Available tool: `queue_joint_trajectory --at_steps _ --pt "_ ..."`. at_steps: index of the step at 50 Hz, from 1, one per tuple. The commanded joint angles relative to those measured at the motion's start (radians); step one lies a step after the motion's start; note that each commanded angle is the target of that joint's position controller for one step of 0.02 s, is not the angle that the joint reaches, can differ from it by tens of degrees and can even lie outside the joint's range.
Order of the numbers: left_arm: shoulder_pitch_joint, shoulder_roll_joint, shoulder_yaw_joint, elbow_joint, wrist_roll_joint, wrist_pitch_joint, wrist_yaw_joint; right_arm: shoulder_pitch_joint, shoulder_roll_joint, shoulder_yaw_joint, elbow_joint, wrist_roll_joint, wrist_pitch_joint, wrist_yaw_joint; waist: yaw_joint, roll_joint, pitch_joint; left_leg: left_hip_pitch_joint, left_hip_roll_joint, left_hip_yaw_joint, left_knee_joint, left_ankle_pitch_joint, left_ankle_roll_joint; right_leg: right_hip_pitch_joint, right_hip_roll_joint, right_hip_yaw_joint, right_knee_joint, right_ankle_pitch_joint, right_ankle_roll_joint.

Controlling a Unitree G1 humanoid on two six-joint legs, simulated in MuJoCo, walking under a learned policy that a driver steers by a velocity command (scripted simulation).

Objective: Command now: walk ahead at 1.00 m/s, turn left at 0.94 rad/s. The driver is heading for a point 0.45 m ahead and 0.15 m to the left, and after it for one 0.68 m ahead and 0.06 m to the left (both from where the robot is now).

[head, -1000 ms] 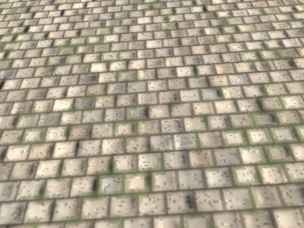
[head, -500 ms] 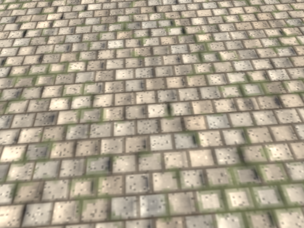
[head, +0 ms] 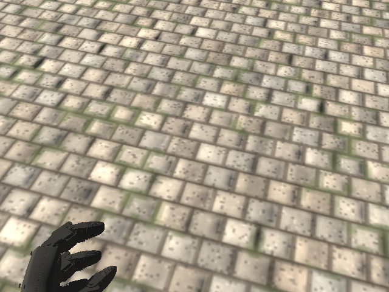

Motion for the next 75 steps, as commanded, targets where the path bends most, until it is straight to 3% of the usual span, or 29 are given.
queue_joint_trajectory --at_steps 1,2,4,5,9,12,17,19,21,22,23,24,25,26,27,32,38,44,45,46,47,48,49,53,55,56,58,62,75 --pt "0.460 0.318 0.114 0.051 0.041 -0.006 -0.016 0.079 0.063 0.048 -0.163 0.040 -0.028 0.018 0.146 -0.564 -0.401 -0.745 0.039 0.131 0.697 -0.014 -0.014 0.986 -0.480 0.903 -0.232 -0.731 -0.288" --pt "0.377 0.206 0.101 0.016 0.045 0.003 -0.016 0.017 -0.031 0.033 -0.127 0.054 -0.016 0.005 0.181 -0.339 -0.235 -0.850 0.135 0.160 0.797 0.106 -0.029 0.879 -0.438 0.850 -0.270 -0.893 -0.269" --pt "0.365 0.149 0.086 0.051 0.046 0.022 -0.006 -0.165 -0.076 0.019 -0.155 -0.003 -0.003 0.012 0.207 -0.034 -0.047 -0.821 0.194 0.219 0.767 0.221 -0.034 0.662 -0.339 0.454 -0.243 -0.467 -0.210" --pt "0.346 0.138 0.082 0.076 0.053 0.024 -0.006 -0.214 -0.067 0.015 -0.182 -0.015 -0.003 0.019 0.187 -0.020 0.015 -0.797 0.225 0.215 0.708 0.254 -0.033 0.570 -0.299 0.336 -0.248 -0.325 -0.206" --pt "0.312 0.070 0.063 0.161 0.034 0.019 -0.016 -0.230 -0.022 0.023 -0.218 0.015 0.030 0.045 0.122 -0.097 0.068 -0.779 0.288 0.231 0.645 0.284 -0.034 0.448 -0.254 0.068 -0.296 -0.082 -0.184" --pt "0.275 0.123 0.072 0.185 0.046 0.017 -0.008 -0.275 -0.033 0.029 -0.242 0.004 0.028 0.055 0.098 -0.072 0.117 -0.781 0.289 0.251 0.516 0.412 -0.058 0.390 -0.248 -0.087 -0.357 0.037 -0.185" --pt "0.359 0.205 0.080 0.246 0.048 0.020 0.005 -0.459 -0.029 0.036 -0.279 0.004 0.003 0.093 0.156 -0.015 0.180 -0.653 0.223 0.417 0.123 0.592 -0.004 0.467 -0.224 -0.294 -0.395 0.337 -0.113" --pt "0.377 0.261 0.089 0.254 0.050 0.034 0.018 -0.453 -0.074 0.016 -0.276 0.003 -0.004 0.101 0.123 -0.082 0.130 -0.484 0.110 0.529 0.043 0.553 0.026 0.522 -0.210 -0.355 -0.268 0.925 -0.080" --pt "0.379 0.306 0.098 0.253 0.034 0.055 0.037 -0.227 -0.129 -0.020 -0.224 -0.009 -0.001 0.103 -0.012 -0.145 -0.006 -0.158 0.029 0.521 -0.005 0.497 0.066 0.477 -0.249 -0.334 0.067 1.275 -0.084" --pt "0.346 0.290 0.088 0.246 0.025 0.051 0.031 -0.006 -0.174 -0.052 -0.170 -0.013 0.007 0.087 -0.130 -0.120 -0.100 0.156 0.056 0.419 -0.135 0.636 0.123 0.338 -0.241 -0.315 0.305 1.161 -0.088" --pt "0.375 0.193 0.062 0.239 0.030 0.039 0.018 0.046 -0.178 -0.045 -0.124 -0.018 0.017 0.061 -0.096 0.068 -0.117 0.419 0.199 0.205 -0.196 0.789 0.156 0.087 -0.103 -0.294 0.662 0.053 -0.068" --pt "0.574 0.094 0.014 0.212 0.039 0.014 -0.007 -0.017 -0.248 -0.030 -0.176 -0.073 -0.002 0.046 0.062 0.275 -0.419 0.730 0.541 -0.304 -0.116 1.161 0.363 -0.159 -0.013 -0.113 1.038 -0.562 -0.063" --pt "0.463 0.236 0.043 0.244 0.005 0.005 -0.012 0.029 -0.178 -0.032 -0.166 -0.076 0.004 0.046 -0.067 0.063 -0.560 0.615 0.541 -0.317 -0.259 1.017 0.360 -0.107 -0.022 0.025 1.058 -0.465 -0.074" --pt "0.366 0.226 0.047 0.206 -0.030 0.012 -0.004 -0.037 -0.186 -0.026 -0.146 -0.065 -0.007 0.051 -0.019 -0.002 -0.362 0.423 0.514 -0.185 -0.314 0.958 0.318 -0.130 -0.055 -0.005 0.992 -0.410 -0.071" --pt "0.319 0.199 0.043 0.201 -0.025 0.023 0.011 -0.122 -0.154 -0.017 -0.134 -0.046 -0.024 0.053 0.032 -0.090 -0.185 0.204 0.476 -0.066 -0.354 0.938 0.264 -0.136 -0.096 -0.029 0.901 -0.358 -0.057" --pt "0.406 0.121 0.053 0.264 0.009 0.114 0.023 -0.248 -0.065 0.007 -0.071 -0.066 -0.065 0.056 0.143 0.022 -0.041 -0.224 0.370 0.296 -0.501 1.020 0.185 0.075 -0.138 -0.050 0.676 -0.224 -0.002" --pt "0.232 0.056 0.031 0.218 0.037 0.096 0.000 -0.253 -0.070 0.012 -0.002 -0.060 -0.031 0.013 0.094 0.039 -0.061 -0.082 0.297 0.445 -0.482 1.005 0.131 0.052 -0.116 -0.100 0.238 0.110 0.005" --pt "0.195 0.104 0.043 0.191 0.054 0.094 -0.021 -0.224 -0.099 0.006 0.073 -0.022 0.013 0.013 0.105 0.057 -0.058 0.015 0.350 0.372 -0.296 0.909 0.098 0.123 -0.061 -0.138 -0.021 0.071 -0.067" --pt "0.213 0.138 0.053 0.196 0.060 0.090 -0.017 -0.183 -0.080 0.010 0.091 -0.019 0.012 0.010 0.109 0.019 -0.066 -0.007 0.303 0.380 -0.227 0.815 0.046 0.206 -0.067 -0.112 -0.103 0.292 -0.097" --pt "0.213 0.220 0.072 0.191 0.066 0.089 -0.007 -0.104 -0.060 0.016 0.094 -0.047 -0.001 0.011 0.060 -0.097 -0.116 -0.090 0.224 0.411 -0.134 0.627 -0.016 0.354 -0.165 -0.021 -0.025 0.754 -0.147" --pt "0.228 0.187 0.061 0.196 0.078 0.097 0.000 -0.022 -0.012 0.032 0.117 -0.053 -0.010 0.014 0.048 -0.206 -0.213 -0.222 0.154 0.416 -0.022 0.303 -0.079 0.514 -0.291 0.119 0.001 0.900 -0.289" --pt "0.258 0.095 0.039 0.209 0.070 0.105 -0.002 -0.087 -0.025 0.033 0.121 -0.044 0.003 0.015 0.102 -0.203 -0.260 -0.243 0.142 0.364 0.038 0.030 -0.103 0.520 -0.339 0.182 -0.039 0.810 -0.358" --pt "0.240 0.075 0.029 0.219 0.065 0.109 -0.007 -0.146 -0.040 0.029 0.103 -0.028 0.025 0.014 0.106 -0.193 -0.242 -0.269 0.155 0.324 0.065 -0.082 -0.109 0.485 -0.335 0.197 -0.082 0.621 -0.360" --pt "0.029 0.115 0.045 0.200 0.049 0.128 -0.007 -0.125 -0.028 0.025 0.153 -0.033 0.087 -0.006 0.021 -0.146 -0.124 -0.098 0.172 0.329 -0.213 0.230 -0.112 0.206 -0.226 0.082 -0.154 0.155 -0.230" --pt "0.075 0.084 0.041 0.224 0.045 0.133 -0.007 -0.129 -0.065 0.020 0.168 -0.055 0.090 -0.005 0.055 -0.089 -0.095 -0.045 0.207 0.292 -0.313 0.346 -0.083 0.147 -0.134 -0.008 -0.142 -0.155 -0.138" --pt "0.090 0.069 0.040 0.225 0.051 0.135 -0.005 -0.159 -0.101 0.012 0.176 -0.045 0.089 -0.005 0.102 0.023 -0.031 -0.190 0.218 0.275 -0.336 0.156 -0.044 0.207 -0.065 -0.083 -0.127 -0.228 -0.096" --pt "0.071 0.067 0.041 0.243 0.061 0.129 0.003 -0.225 -0.046 0.028 0.171 -0.048 0.064 -0.008 0.108 0.031 0.003 -0.270 0.217 0.271 -0.376 0.118 -0.045 0.309 -0.053 -0.095 -0.075 -0.084 -0.076" --pt "0.078 0.072 0.050 0.283 0.047 0.121 0.014 -0.175 -0.062 0.024 0.218 -0.039 0.026 -0.012 0.088 0.001 -0.053 -0.163 0.202 0.302 -0.322 0.407 -0.067 0.345 -0.067 -0.090 -0.031 0.206 -0.109" --pt "0.059 0.081 0.059 0.405 0.042 0.150 0.021 -0.154 -0.048 0.032 0.292 -0.037 0.040 -0.012 0.077 0.002 -0.022 -0.099 0.199 0.309 -0.341 0.508 -0.056 0.351 -0.055 -0.108 -0.049 0.181 -0.090"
